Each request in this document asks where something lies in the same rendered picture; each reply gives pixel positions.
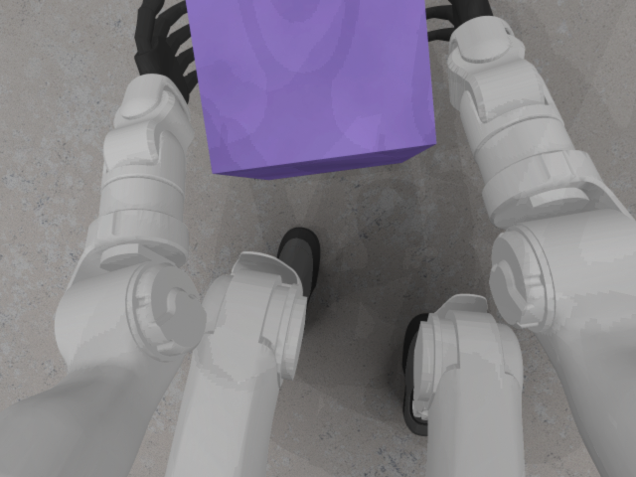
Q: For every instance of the left robot hand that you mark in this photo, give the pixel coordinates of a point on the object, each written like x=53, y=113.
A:
x=156, y=52

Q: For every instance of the robot left forearm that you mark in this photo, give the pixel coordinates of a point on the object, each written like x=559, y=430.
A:
x=143, y=182

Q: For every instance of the carton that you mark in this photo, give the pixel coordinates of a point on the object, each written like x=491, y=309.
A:
x=300, y=87

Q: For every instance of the robot left foot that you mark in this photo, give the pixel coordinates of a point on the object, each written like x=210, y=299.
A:
x=300, y=249

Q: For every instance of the robot right forearm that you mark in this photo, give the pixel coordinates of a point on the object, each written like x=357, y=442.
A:
x=527, y=161

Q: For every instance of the robot right shin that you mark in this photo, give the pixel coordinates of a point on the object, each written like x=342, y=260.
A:
x=512, y=355

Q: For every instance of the robot left upper arm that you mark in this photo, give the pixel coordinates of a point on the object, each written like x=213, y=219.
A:
x=124, y=335

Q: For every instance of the robot right upper arm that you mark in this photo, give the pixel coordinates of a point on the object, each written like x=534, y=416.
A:
x=571, y=280

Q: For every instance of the right robot hand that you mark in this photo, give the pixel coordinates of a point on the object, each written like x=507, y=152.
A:
x=458, y=13

